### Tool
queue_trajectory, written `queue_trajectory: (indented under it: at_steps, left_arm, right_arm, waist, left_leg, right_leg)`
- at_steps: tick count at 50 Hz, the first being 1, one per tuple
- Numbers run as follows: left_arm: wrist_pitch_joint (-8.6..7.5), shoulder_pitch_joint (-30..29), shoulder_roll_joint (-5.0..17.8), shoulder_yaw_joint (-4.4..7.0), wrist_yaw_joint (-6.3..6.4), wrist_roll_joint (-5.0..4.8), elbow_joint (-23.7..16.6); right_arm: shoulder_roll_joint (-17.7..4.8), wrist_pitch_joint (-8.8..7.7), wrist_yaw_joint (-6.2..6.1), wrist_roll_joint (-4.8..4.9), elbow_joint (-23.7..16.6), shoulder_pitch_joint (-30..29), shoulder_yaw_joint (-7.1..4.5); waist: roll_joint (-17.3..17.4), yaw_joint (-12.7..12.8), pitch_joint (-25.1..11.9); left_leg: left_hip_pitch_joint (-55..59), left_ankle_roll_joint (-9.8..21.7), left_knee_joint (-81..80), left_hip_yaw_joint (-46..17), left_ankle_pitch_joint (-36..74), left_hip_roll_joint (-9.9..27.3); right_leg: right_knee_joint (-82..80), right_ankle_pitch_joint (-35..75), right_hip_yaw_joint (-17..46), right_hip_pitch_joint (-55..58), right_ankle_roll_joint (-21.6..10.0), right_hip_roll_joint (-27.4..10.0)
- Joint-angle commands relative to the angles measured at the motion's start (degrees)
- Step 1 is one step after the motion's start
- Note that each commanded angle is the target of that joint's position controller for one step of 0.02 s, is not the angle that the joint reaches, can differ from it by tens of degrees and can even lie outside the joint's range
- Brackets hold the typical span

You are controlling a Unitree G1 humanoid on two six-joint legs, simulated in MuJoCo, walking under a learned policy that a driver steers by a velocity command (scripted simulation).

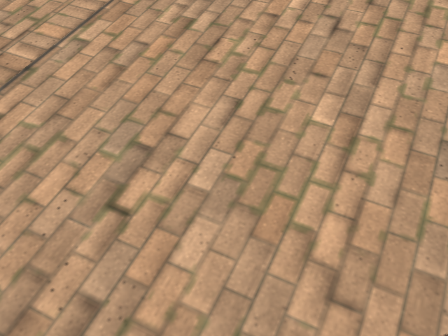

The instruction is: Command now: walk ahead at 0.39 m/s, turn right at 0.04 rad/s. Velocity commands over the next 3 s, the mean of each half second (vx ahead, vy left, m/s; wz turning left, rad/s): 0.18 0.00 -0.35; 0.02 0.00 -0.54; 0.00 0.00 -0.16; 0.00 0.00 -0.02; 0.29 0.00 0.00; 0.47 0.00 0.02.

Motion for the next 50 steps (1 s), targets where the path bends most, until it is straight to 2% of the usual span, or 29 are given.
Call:
queue_trajectory:
  at_steps: [1,2,4,6,8,10,11,12,13,14,15,16,17,18,21,26,30,32,33,34,35,36,37,38,39,40,42,46,50]
  left_arm:
    - [-1.01,2.50,5.79,0.85,0.08,-0.51,-0.63]
    - [-0.81,2.78,5.69,0.73,0.13,-0.50,-0.10]
    - [-0.34,3.53,6.65,0.86,0.31,-0.53,0.71]
    - [0.36,4.52,7.86,1.23,0.47,-0.46,1.08]
    - [1.13,4.53,8.14,1.50,0.76,-0.42,1.06]
    - [1.74,2.91,8.24,1.83,1.20,-0.48,0.44]
    - [1.85,1.33,8.43,2.04,1.23,-1.00,-0.06]
    - [1.55,1.52,6.74,1.73,1.18,-1.63,-1.64]
    - [1.70,7.56,1.96,0.94,1.68,-2.40,-2.96]
    - [3.30,11.15,5.18,1.90,2.54,-1.78,-1.46]
    - [4.48,9.13,7.12,2.65,2.53,-0.38,-0.59]
    - [5.15,5.33,6.45,2.79,2.00,0.39,-1.12]
    - [5.85,3.30,5.88,2.95,1.51,0.64,-1.79]
    - [6.69,2.58,5.46,3.01,1.09,0.92,-2.18]
    - [8.35,2.93,4.49,3.04,0.76,0.53,-2.71]
    - [9.80,-3.27,4.13,2.34,-0.52,0.60,-6.32]
    - [9.58,-5.19,5.38,2.28,-1.29,0.11,-8.63]
    - [8.96,-2.34,5.36,2.32,-1.43,0.08,-8.36]
    - [8.40,-0.67,6.46,2.63,-1.26,0.27,-7.77]
    - [7.71,-0.89,10.77,3.38,-0.55,0.85,-8.65]
    - [7.65,-1.43,19.08,5.35,0.07,1.06,-10.26]
    - [7.69,-0.65,16.06,5.17,1.00,1.41,-9.35]
    - [7.63,-4.51,13.44,4.28,1.46,0.88,-9.85]
    - [7.69,-8.50,12.00,3.91,1.37,0.76,-10.82]
    - [7.41,-10.12,11.16,3.72,1.35,0.27,-11.68]
    - [7.17,-10.10,9.79,3.38,1.12,-0.05,-12.04]
    - [6.72,-7.38,9.85,3.51,0.79,-0.49,-11.68]
    - [6.65,-3.39,10.66,3.98,1.19,-0.12,-11.04]
    - [6.74,-3.58,10.72,3.77,1.14,0.54,-10.96]
  right_arm:
    - [-1.35,-0.13,0.09,-0.33,-3.20,-0.88,0.24]
    - [-0.43,-0.28,0.00,-0.10,-3.60,-2.49,0.72]
    - [0.56,-0.48,-0.24,0.53,-4.08,-5.35,1.46]
    - [-0.66,-0.43,-0.96,1.15,-4.28,-7.06,1.40]
    - [-1.85,-0.56,-1.79,1.35,-4.45,-7.50,1.23]
    - [-3.33,-1.18,-2.47,1.32,-3.35,-4.02,0.73]
    - [-4.09,-1.91,-2.91,0.94,-2.31,-0.39,0.41]
    - [-7.53,-2.78,-3.46,-0.06,-1.70,4.06,-0.46]
    - [-11.65,-2.42,-3.48,-0.18,-2.85,6.60,-1.33]
    - [-10.17,-0.99,-3.11,2.25,-3.28,6.50,-1.57]
    - [-6.49,-0.34,-3.08,2.53,-4.66,3.21,-0.78]
    - [-3.53,-0.02,-3.50,2.16,-5.54,-1.27,0.05]
    - [-2.50,0.29,-3.99,1.68,-5.95,-3.75,0.44]
    - [-2.59,0.46,-4.45,1.45,-5.95,-4.79,0.40]
    - [-3.39,0.34,-4.49,0.92,-5.76,-4.46,-0.03]
    - [-5.21,1.15,-4.10,0.51,-5.86,-4.99,-0.92]
    - [-7.92,2.22,-3.42,0.34,-5.65,-3.89,-2.14]
    - [-8.93,2.86,-3.37,0.88,-5.67,-4.40,-2.71]
    - [-8.15,3.38,-3.16,0.72,-4.98,-2.54,-2.89]
    - [-4.47,4.06,-2.55,0.62,-5.20,0.15,-2.33]
    - [-3.29,4.64,-3.43,0.89,-9.22,-4.65,-1.80]
    - [-4.58,5.04,-3.56,0.67,-9.57,-8.28,-1.92]
    - [-4.23,4.98,-3.14,1.53,-8.90,-6.53,-2.02]
    - [-4.74,4.47,-2.78,1.74,-7.63,-4.35,-2.24]
    - [-5.54,4.19,-2.53,0.85,-6.65,-2.67,-2.62]
    - [-5.77,4.08,-2.26,0.37,-6.00,-1.39,-2.77]
    - [-4.87,4.19,-2.14,0.76,-6.62,-1.99,-2.62]
    - [-4.19,4.57,-2.69,1.32,-8.22,-4.41,-2.05]
    - [-3.79,4.47,-3.06,1.77,-8.72,-4.42,-1.48]
  waist:
    - [-6.50,-1.44,0.77]
    - [-6.57,-1.31,0.40]
    - [-8.06,-0.44,-0.86]
    - [-9.06,0.50,-2.38]
    - [-9.42,0.66,-2.83]
    - [-8.92,-0.96,-3.11]
    - [-6.94,-3.20,-3.73]
    - [-1.42,-4.08,-8.27]
    - [10.01,-2.19,-16.07]
    - [10.23,-2.48,-21.39]
    - [3.49,-1.35,-16.08]
    - [2.05,-0.42,-9.97]
    - [3.10,0.55,-6.47]
    - [4.84,1.22,-4.79]
    - [4.23,1.91,-6.16]
    - [6.26,0.51,-5.73]
    - [6.17,-0.48,-6.37]
    - [4.15,1.40,-6.21]
    - [-0.55,1.79,-4.69]
    - [-15.22,0.97,-1.93]
    - [-21.49,2.27,2.79]
    - [-13.10,2.72,3.23]
    - [-11.03,-0.16,2.69]
    - [-9.79,-2.07,1.87]
    - [-10.69,-2.37,0.03]
    - [-9.73,-2.30,-2.42]
    - [-7.51,-1.37,-4.31]
    - [-9.45,1.06,-4.25]
    - [-9.79,1.87,-4.98]
  left_leg:
    - [-4.99,-2.55,-5.95,3.14,3.73,2.00]
    - [-3.18,-3.31,-10.25,4.03,5.42,1.39]
    - [1.53,-3.89,-17.94,5.43,9.03,-0.57]
    - [3.96,-3.71,-21.96,5.41,11.57,-2.30]
    - [5.53,-2.91,-25.12,4.06,11.08,-2.84]
    - [10.42,-1.60,-30.91,2.26,11.43,-2.89]
    - [16.42,-0.71,-37.15,1.93,17.34,-2.16]
    - [27.13,1.33,-36.59,-3.96,34.46,6.04]
    - [39.46,8.02,-32.11,-16.98,63.60,23.26]
    - [37.80,13.92,-33.33,-21.87,62.46,27.02]
    - [32.09,13.73,-36.50,-18.34,49.63,23.68]
    - [25.81,11.84,-39.61,-13.62,38.67,19.82]
    - [21.06,10.24,-42.21,-9.69,32.65,17.10]
    - [17.42,9.61,-43.81,-6.26,29.37,15.10]
    - [14.57,10.34,-44.64,-1.42,26.49,14.27]
    - [13.08,9.74,-46.61,1.65,8.17,15.28]
    - [13.18,8.44,-44.74,2.51,3.21,17.47]
    - [10.24,5.15,-40.67,5.11,1.27,16.89]
    - [6.85,1.56,-34.83,7.97,-1.58,15.12]
    - [-1.28,-3.45,-19.63,14.18,-12.02,8.29]
    - [-9.90,-5.73,-11.61,9.46,-20.11,-1.14]
    - [-7.43,-5.37,-3.82,2.87,-15.86,1.06]
    - [-6.15,-4.90,-2.72,1.27,-10.23,1.15]
    - [-5.21,-4.45,-2.51,0.99,-5.93,0.85]
    - [-5.07,-4.19,-0.78,1.61,-3.81,0.15]
    - [-4.19,-4.37,0.68,1.69,-3.44,-0.24]
    - [-4.77,-4.94,0.37,1.30,-3.94,-0.49]
    - [-5.89,-5.53,-7.56,0.64,-6.00,-0.73]
    - [1.98,-4.33,-14.92,1.38,-8.62,-1.59]
  right_leg:
    - [-7.32,35.40,10.42,2.42,-7.82,-13.89]
    - [-5.87,41.45,8.33,1.80,-7.16,-12.42]
    - [-3.47,46.54,6.26,0.85,-5.59,-10.42]
    - [-0.54,46.58,7.34,2.42,-4.71,-10.25]
    - [2.81,44.36,9.96,3.73,-4.33,-10.97]
    - [7.29,38.78,13.55,3.66,-3.21,-11.21]
    - [12.51,34.57,13.52,1.68,-1.86,-9.57]
    - [22.32,21.79,12.11,-4.22,-0.10,-6.37]
    - [37.95,-17.72,6.52,-14.35,1.25,1.24]
    - [47.71,-30.83,4.93,-17.07,1.32,2.75]
    - [51.80,-27.18,6.26,-18.86,1.86,0.09]
    - [51.32,-22.91,6.08,-20.05,2.72,-1.71]
    - [49.98,-20.04,5.99,-19.75,3.82,-3.08]
    - [49.20,-17.75,5.44,-18.48,4.87,-3.66]
    - [47.84,-15.28,3.80,-15.92,6.13,-2.93]
    - [34.56,-13.16,1.82,-13.46,5.24,-4.82]
    - [25.35,-14.74,-0.79,-8.23,3.16,-4.08]
    - [15.00,-10.43,-1.87,-1.36,1.15,-2.98]
    - [7.28,-7.91,1.91,1.76,0.07,-3.43]
    - [-5.21,-10.38,20.28,2.33,-2.57,-15.42]
    - [-8.48,-0.81,36.51,-5.13,-10.11,-26.54]
    - [-7.22,0.07,31.32,-7.28,-11.11,-23.47]
    - [-6.00,-0.95,25.62,-8.37,-9.44,-19.23]
    - [-5.09,-0.37,21.90,-7.33,-7.46,-15.45]
    - [-3.65,4.75,19.97,-4.93,-7.07,-13.59]
    - [-2.38,10.24,18.95,-2.76,-7.36,-12.75]
    - [-0.84,15.44,19.77,1.05,-8.06,-13.04]
    - [0.32,15.24,23.45,6.09,-9.35,-13.89]
    - [1.79,17.80,24.37,3.28,-9.56,-13.86]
